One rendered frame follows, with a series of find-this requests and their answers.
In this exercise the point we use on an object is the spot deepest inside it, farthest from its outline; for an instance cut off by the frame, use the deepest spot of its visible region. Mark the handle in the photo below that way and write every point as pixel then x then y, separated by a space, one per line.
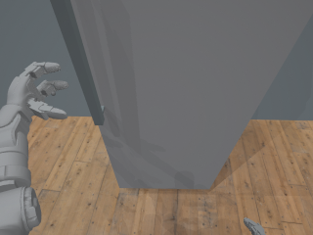
pixel 68 25

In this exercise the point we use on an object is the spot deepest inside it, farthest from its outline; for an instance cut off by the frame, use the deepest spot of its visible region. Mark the right robot hand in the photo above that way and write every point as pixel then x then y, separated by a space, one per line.
pixel 254 228

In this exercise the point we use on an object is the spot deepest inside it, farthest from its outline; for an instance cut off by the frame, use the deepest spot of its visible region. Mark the robot left forearm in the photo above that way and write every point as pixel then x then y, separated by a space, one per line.
pixel 14 127

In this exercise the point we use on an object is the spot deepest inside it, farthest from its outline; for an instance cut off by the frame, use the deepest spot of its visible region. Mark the robot left upper arm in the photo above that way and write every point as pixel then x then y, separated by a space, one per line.
pixel 20 211

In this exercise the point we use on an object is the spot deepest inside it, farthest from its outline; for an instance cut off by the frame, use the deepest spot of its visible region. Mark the fridge door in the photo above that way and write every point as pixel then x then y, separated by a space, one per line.
pixel 181 79

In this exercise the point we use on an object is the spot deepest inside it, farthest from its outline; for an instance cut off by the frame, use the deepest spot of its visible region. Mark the left robot hand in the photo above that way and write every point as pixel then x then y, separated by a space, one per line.
pixel 22 90

